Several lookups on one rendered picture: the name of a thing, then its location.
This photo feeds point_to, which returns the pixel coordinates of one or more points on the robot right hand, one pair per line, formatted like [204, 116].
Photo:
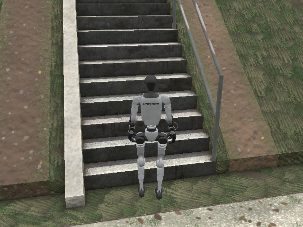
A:
[173, 137]

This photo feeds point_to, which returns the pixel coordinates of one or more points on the robot left forearm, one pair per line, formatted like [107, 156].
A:
[131, 126]

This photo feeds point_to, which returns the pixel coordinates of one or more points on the robot left hand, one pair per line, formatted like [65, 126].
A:
[132, 135]

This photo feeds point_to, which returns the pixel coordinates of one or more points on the robot left upper arm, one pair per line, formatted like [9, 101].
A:
[134, 109]

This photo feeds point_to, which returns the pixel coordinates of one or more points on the robot right upper arm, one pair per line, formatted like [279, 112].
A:
[167, 106]

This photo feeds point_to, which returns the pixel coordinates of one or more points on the robot right forearm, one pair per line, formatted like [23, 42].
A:
[171, 126]

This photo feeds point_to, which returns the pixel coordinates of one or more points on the robot torso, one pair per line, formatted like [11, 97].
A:
[151, 115]

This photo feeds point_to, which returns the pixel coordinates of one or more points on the left robot foot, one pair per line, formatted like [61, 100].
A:
[141, 193]

